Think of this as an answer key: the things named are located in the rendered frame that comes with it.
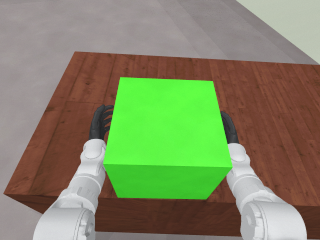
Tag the right robot hand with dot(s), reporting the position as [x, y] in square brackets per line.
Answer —
[229, 128]

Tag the left robot hand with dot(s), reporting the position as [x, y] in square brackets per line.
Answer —
[97, 127]

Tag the right robot upper arm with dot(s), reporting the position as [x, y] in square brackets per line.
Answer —
[265, 220]

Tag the carton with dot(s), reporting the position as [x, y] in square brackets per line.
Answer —
[166, 140]

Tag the left robot upper arm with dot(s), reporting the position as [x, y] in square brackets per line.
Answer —
[66, 223]

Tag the robot left forearm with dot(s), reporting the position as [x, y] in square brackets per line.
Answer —
[86, 185]

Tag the pedestal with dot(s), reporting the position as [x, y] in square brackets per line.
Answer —
[275, 108]

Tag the robot right forearm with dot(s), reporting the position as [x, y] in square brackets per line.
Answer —
[244, 183]

